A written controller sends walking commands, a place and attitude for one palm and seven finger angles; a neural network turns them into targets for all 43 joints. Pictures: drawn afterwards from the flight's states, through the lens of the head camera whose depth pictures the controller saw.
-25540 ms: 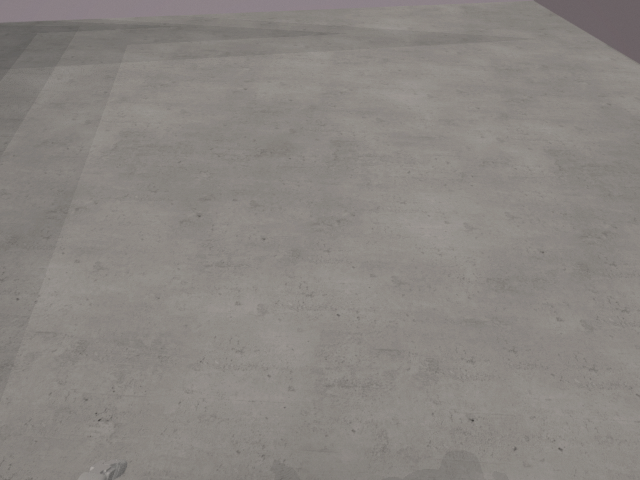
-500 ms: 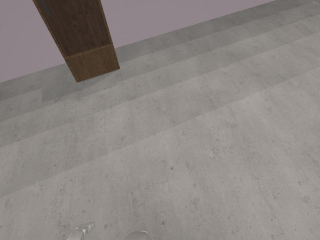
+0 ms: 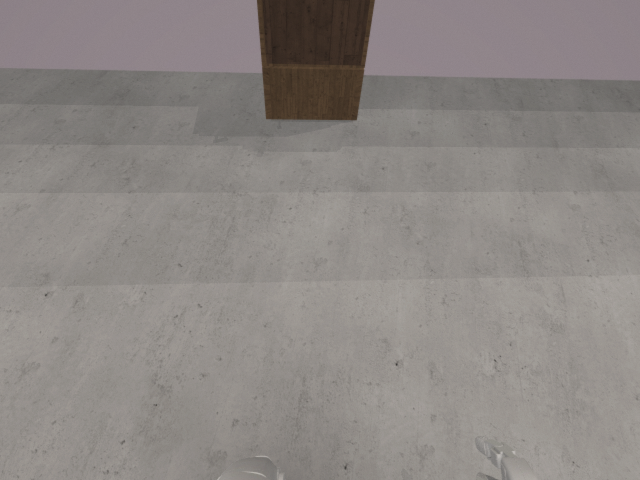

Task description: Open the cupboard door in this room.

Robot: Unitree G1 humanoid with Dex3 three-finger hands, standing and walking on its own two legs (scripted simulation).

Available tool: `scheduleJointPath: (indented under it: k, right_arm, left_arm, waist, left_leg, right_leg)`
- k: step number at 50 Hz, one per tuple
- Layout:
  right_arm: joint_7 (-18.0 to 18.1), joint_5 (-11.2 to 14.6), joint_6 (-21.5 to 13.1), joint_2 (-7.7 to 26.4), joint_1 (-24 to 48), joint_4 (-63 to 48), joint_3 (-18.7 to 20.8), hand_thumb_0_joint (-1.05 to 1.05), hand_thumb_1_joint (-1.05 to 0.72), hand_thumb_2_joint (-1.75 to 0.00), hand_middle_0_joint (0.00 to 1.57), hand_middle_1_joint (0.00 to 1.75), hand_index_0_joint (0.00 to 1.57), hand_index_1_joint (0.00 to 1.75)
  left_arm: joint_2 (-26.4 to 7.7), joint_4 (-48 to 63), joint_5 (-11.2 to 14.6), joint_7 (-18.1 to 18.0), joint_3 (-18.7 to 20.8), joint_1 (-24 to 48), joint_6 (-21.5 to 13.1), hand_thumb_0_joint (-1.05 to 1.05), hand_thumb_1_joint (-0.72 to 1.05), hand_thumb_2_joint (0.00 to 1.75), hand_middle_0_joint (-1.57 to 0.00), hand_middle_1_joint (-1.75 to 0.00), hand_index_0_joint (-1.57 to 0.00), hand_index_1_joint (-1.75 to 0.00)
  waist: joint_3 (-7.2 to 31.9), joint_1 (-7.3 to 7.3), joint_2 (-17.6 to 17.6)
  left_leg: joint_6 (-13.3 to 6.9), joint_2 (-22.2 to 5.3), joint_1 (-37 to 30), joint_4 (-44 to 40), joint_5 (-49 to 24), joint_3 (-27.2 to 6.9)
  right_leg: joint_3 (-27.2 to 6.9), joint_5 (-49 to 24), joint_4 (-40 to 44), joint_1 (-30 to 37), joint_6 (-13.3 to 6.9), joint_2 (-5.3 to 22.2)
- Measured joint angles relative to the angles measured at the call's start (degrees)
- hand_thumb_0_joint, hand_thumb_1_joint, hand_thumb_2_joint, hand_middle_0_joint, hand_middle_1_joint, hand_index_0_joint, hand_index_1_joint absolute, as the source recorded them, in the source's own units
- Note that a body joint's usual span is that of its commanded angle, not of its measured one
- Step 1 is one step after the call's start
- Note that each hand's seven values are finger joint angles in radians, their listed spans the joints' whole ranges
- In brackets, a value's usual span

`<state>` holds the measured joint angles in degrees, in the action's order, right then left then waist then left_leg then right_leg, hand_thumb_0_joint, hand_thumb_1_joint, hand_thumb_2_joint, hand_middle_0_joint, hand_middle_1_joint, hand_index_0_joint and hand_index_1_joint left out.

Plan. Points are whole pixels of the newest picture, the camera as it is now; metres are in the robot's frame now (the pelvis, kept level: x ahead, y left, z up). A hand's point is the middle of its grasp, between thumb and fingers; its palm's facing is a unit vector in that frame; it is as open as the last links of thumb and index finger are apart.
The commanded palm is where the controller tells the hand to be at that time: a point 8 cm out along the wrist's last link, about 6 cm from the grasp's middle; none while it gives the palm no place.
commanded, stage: turn or walk to find it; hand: left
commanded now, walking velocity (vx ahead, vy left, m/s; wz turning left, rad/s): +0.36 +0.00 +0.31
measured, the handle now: out of the picture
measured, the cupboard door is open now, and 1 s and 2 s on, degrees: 0 0 0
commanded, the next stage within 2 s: stand and wait in 0.98 s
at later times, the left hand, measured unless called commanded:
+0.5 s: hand (229, 340) +0.31 +0.18 -0.13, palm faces +0.02 -0.98 -0.18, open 7.4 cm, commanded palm none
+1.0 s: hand (236, 391) +0.24 +0.15 -0.15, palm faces +0.35 -0.92 -0.19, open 7.3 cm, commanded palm none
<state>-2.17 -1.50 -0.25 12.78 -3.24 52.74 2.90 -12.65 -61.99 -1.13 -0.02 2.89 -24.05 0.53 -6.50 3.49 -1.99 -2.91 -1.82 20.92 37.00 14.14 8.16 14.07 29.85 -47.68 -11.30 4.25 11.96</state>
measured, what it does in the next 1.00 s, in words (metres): walks ahead: right foot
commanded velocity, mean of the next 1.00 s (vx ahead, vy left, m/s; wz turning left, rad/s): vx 0.35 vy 0.00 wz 0.17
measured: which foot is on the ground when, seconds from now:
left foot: down 0.00-0.54, up 0.56-1.00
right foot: up 0.00-0.52, down 0.54-1.00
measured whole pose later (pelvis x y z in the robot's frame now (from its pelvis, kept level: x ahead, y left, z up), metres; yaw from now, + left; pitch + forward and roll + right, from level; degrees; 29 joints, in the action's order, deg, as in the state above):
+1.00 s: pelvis +0.36 +0.01 +0.02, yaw +15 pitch -1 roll -1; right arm -1.9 -1.9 -0.4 11.5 -6.1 57.8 4.1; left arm -9.2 -65.4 -1.3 -0.3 1.9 -23.4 -4.1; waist -2.9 3.6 0.9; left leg 0.8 -6.6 28.7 40.2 10.7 5.2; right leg 15.0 17.4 -20.0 -1.6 0.0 2.8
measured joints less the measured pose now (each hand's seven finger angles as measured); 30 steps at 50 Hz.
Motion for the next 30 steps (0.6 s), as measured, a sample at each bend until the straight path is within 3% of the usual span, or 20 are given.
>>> scheduleJointPath:
  k: [3, 7, 16, 23, 27, 28, 30]
  right_arm:
    - [1.01, 0.23, -1.05, -0.67, -0.76, 0.03, -0.4, 0.0, -0.91, -0.89, 0.2, 0.3, 0.2, 0.3]
    - [1.81, 0.31, -2.01, -2.01, -4.34, 1.94, -0.78, 0.0, -0.91, -0.89, 0.2, 0.3, 0.2, 0.3]
    - [2.75, 0.56, -3.32, -3.52, -15.39, 7.37, 0.09, 0.0, -0.93, -0.89, 0.2, 0.3, 0.2, 0.3]
    - [3.21, -0.02, -3.14, -4.51, -22.5, 11.45, 0.04, 0.0, -0.92, -0.89, 0.2, 0.3, 0.2, 0.3]
    - [3.1, 0.09, -2.61, -4.82, -25.48, 13.77, 0.03, 0.0, -0.91, -0.89, 0.2, 0.3, 0.2, 0.3]
    - [2.89, 0.36, -2.3, -5.0, -25.64, 14.43, 0.04, 0.0, -0.91, -0.89, 0.2, 0.3, 0.2, 0.3]
    - [2.56, 0.76, -1.21, -4.89, -24.51, 14.81, 0.13, 0.01, -0.91, -0.89, 0.2, 0.3, 0.2, 0.3]
  left_arm:
    - [-0.44, -0.06, -0.01, 0.1, 0.32, 3.07, 1.12, 0.01, 0.91, 0.9, -0.2, -0.3, -0.2, -0.3]
    - [-0.49, 2.12, -0.5, 0.8, 0.42, 7.58, -0.11, 0.01, 0.91, 0.9, -0.2, -0.3, -0.2, -0.3]
    - [0.54, 5.49, -0.47, 1.14, -0.03, 15.7, -0.63, 0.0, 0.91, 0.9, -0.2, -0.3, -0.2, -0.3]
    - [1.96, 6.55, 0.0, 1.59, -0.81, 20.75, -0.74, 0.0, 0.91, 0.9, -0.2, -0.3, -0.2, -0.3]
    - [2.86, 7.68, 0.03, 1.86, -1.32, 21.99, -2.47, 0.0, 0.91, 0.9, -0.2, -0.3, -0.2, -0.3]
    - [3.08, 7.83, -0.15, 1.68, -1.34, 22.1, -3.53, 0.0, 0.91, 0.9, -0.2, -0.3, -0.2, -0.3]
    - [3.71, 7.63, 0.11, 1.28, -1.48, 21.36, -4.81, 0.0, 0.91, 0.9, -0.2, -0.3, -0.2, -0.3]
  waist:
    - [0.73, -0.12, 0.27]
    - [2.44, -1.15, 0.39]
    - [4.93, -4.45, -0.17]
    - [3.64, -7.76, 1.0]
    - [2.67, -8.42, 2.47]
    - [2.14, -8.07, 2.71]
    - [1.03, -7.78, 3.43]
  left_leg:
    - [-0.98, 0.78, -2.02, -0.82, 3.03, -0.4]
    - [-1.39, 2.71, -7.29, -8.63, 0.65, -1.61]
    - [-1.61, 5.43, -17.42, -18.99, 0.02, -4.33]
    - [0.19, 5.04, -22.38, -19.51, 4.3, -6.28]
    - [1.94, 3.5, -22.58, -12.35, 10.68, -7.41]
    - [1.85, 2.96, -20.11, -5.25, 12.61, -7.52]
    - [1.08, 2.58, -12.34, 14.56, 14.04, -8.82]
  right_leg:
    - [-6.57, -1.11, -15.38, -8.95, -0.69, -2.54]
    - [-9.29, -10.16, -18.63, -16.57, -0.49, -3.02]
    - [-10.57, -18.36, -11.68, -22.69, 0.87, -3.37]
    - [-9.51, -17.83, 3.63, -19.7, -0.88, -4.89]
    - [-7.57, -19.78, 14.64, -12.98, -3.39, -7.15]
    - [-6.97, -22.76, 14.32, -12.38, -4.87, -7.38]
    - [-5.47, -19.25, 11.04, -11.33, -6.78, -7.63]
